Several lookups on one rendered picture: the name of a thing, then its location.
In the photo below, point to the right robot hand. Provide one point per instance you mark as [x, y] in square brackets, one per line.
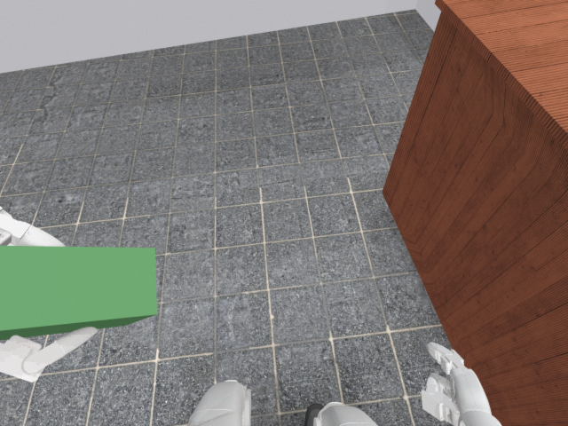
[448, 400]

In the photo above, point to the robot right shin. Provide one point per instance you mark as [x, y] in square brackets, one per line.
[330, 404]

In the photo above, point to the sponge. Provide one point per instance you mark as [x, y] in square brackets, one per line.
[52, 290]

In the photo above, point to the left robot hand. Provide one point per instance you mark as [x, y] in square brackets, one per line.
[19, 356]

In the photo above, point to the table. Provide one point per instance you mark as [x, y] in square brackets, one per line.
[478, 188]

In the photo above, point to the left robot thigh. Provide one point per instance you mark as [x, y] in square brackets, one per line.
[224, 404]

